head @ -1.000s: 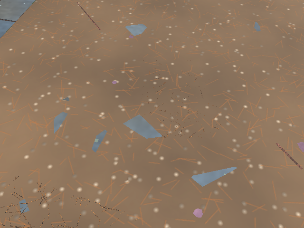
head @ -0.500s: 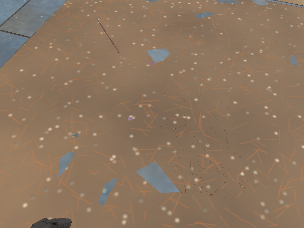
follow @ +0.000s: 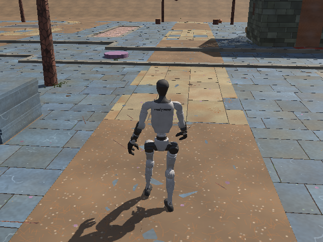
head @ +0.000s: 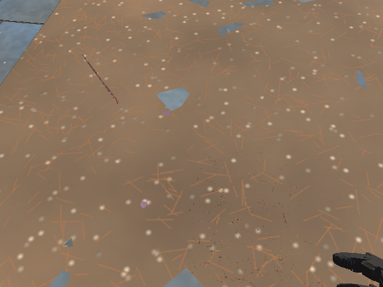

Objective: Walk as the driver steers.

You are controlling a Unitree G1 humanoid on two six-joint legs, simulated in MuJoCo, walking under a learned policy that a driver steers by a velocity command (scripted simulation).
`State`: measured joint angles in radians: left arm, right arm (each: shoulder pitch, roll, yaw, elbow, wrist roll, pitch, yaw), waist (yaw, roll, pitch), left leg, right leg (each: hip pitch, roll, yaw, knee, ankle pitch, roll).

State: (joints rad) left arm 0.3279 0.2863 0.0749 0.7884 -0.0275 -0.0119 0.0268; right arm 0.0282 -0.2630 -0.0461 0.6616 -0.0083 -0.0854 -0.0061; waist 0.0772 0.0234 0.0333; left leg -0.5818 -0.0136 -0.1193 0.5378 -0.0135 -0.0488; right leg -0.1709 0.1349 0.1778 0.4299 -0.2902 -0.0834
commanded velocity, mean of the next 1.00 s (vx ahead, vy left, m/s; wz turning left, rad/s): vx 0.16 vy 0.00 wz -0.30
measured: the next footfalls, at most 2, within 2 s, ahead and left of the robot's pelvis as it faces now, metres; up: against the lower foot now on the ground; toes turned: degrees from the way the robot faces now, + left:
left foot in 0.06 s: +0.21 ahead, +0.11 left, +0.00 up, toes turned -9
right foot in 0.48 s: +0.09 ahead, -0.13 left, +0.00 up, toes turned -16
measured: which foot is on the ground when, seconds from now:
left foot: up 0.00-0.04, down 0.06-0.48, up 0.50-0.90, down 0.92-1.00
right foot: down 0.00-0.06, up 0.08-0.46, down 0.48-0.92, up 0.94-1.00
